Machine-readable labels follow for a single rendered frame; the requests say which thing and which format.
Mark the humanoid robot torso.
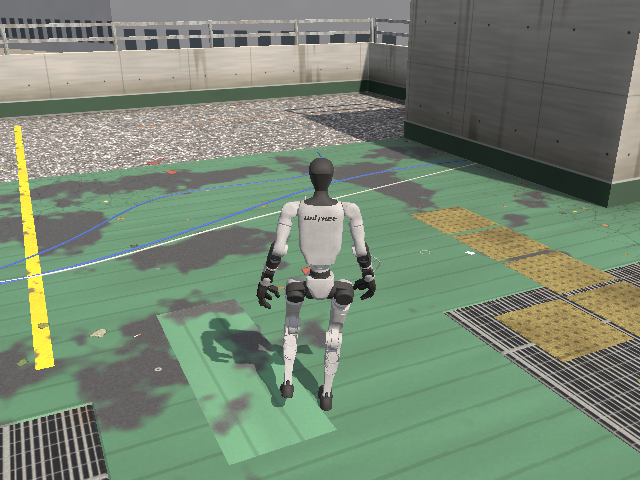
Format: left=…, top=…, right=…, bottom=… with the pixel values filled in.
left=297, top=196, right=344, bottom=300

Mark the right robot hand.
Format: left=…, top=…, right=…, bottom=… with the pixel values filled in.
left=353, top=278, right=376, bottom=300

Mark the robot left forearm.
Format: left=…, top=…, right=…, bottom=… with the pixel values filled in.
left=260, top=241, right=281, bottom=287

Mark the left robot hand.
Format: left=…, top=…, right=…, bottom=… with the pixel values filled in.
left=256, top=282, right=280, bottom=309

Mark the right robot upper arm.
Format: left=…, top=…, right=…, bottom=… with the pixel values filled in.
left=342, top=202, right=367, bottom=257

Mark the left robot upper arm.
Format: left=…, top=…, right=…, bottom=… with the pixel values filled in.
left=272, top=201, right=300, bottom=257

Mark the right robot foot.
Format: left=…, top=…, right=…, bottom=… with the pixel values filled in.
left=318, top=385, right=333, bottom=411

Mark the robot right forearm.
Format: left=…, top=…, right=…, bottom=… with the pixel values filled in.
left=357, top=242, right=375, bottom=282

